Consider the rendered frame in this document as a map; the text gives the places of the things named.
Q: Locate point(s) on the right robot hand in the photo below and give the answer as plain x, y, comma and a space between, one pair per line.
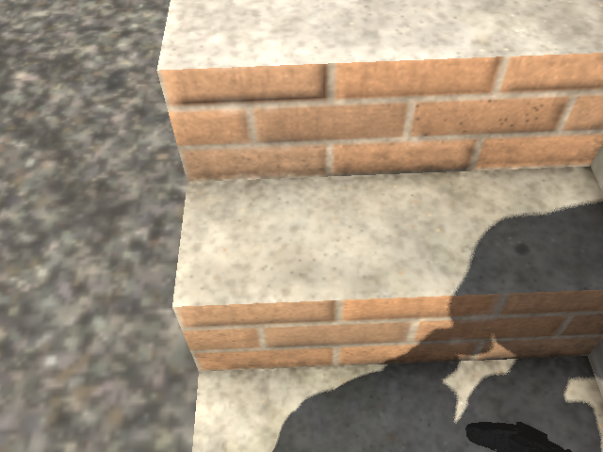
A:
510, 438

